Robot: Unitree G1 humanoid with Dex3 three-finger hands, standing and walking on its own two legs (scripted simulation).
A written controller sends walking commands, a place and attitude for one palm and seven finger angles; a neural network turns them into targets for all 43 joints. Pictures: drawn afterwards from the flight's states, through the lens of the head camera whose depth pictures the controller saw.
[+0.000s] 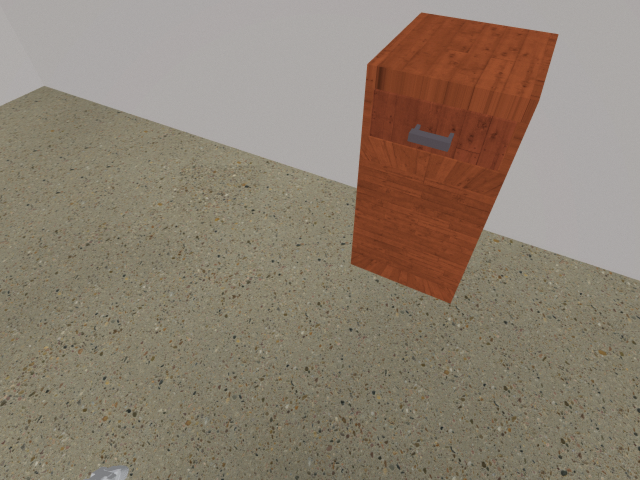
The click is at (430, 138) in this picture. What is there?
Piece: drawer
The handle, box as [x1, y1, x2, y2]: [407, 124, 453, 151]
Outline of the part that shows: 410,130 407,140 446,151 449,147 453,136 453,133 450,133 447,137 421,131 418,129 420,126 418,124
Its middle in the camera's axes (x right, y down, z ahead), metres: +0.29 -0.27 +1.01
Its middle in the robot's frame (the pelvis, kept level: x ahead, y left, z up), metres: +0.94 -0.24 -0.08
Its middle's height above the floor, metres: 0.69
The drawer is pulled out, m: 0.00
